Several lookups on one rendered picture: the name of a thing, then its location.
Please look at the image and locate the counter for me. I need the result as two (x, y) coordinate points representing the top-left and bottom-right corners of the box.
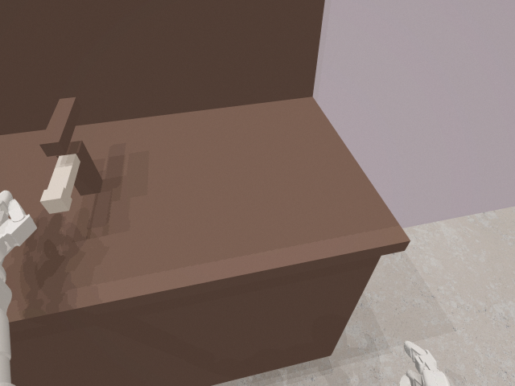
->
(0, 0), (410, 386)

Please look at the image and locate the tap lever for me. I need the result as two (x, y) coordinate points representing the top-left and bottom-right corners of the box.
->
(40, 154), (80, 214)

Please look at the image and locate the right robot hand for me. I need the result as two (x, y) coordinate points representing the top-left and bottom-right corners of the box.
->
(399, 341), (451, 386)

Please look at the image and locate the left robot hand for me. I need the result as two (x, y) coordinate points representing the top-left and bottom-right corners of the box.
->
(0, 191), (37, 265)

